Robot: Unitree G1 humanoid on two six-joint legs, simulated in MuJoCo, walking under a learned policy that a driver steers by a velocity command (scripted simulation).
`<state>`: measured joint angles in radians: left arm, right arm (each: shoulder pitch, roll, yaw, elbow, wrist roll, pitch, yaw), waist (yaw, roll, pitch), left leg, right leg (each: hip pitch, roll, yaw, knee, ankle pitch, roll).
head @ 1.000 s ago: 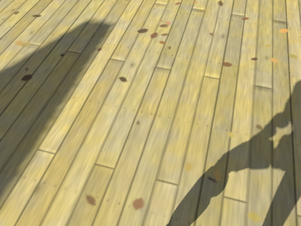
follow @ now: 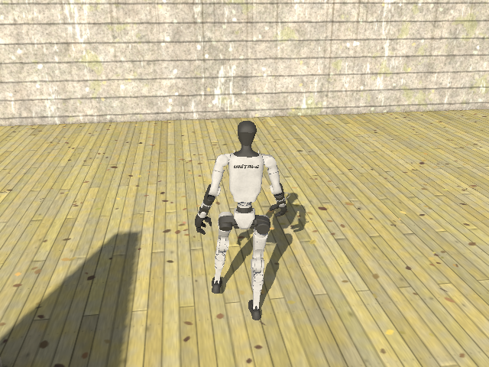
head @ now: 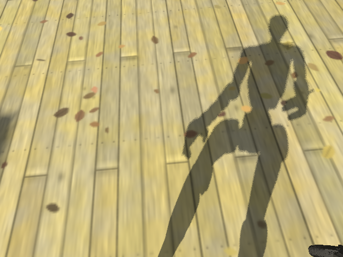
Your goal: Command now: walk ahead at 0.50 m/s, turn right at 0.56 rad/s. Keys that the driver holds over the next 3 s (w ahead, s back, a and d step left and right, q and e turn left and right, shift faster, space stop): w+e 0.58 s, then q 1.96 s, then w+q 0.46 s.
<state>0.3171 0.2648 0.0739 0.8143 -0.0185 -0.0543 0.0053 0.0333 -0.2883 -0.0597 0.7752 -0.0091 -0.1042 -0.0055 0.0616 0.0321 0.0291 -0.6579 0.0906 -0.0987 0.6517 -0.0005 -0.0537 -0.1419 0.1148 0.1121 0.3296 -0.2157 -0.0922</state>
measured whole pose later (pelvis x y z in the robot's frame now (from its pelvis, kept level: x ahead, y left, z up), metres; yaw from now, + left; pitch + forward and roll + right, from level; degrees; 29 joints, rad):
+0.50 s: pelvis +0.27 +0.03 +0.00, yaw -18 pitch +2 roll +2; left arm 0.15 0.31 0.08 0.65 -0.02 -0.02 -0.02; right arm 0.31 -0.28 -0.08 0.86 0.00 -0.09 0.00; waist -0.08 -0.04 0.03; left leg -0.04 -0.01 0.17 0.26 -0.24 0.01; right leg -0.70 -0.11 0.05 0.85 -0.07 0.00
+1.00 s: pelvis +0.45 -0.09 +0.00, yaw -17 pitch +1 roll -1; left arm 0.16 0.24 0.06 0.77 0.03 -0.04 0.02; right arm 0.19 -0.30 -0.07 0.82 0.01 0.02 -0.02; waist 0.00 0.05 0.06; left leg -0.58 0.10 -0.02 0.91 -0.25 -0.08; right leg -0.21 0.01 -0.17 0.35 -0.17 -0.06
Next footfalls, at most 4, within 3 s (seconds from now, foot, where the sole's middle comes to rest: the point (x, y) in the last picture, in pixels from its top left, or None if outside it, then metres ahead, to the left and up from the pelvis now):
0.16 left None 0.28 0.14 -0.78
0.66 right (249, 256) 0.48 -0.20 -0.78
1.18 left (190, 226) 0.58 0.02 -0.78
1.64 right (249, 227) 0.59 -0.21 -0.78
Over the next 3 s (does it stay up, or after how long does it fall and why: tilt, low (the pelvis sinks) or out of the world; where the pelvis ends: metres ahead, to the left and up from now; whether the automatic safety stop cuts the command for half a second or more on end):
stays up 0.55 0.04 -0.02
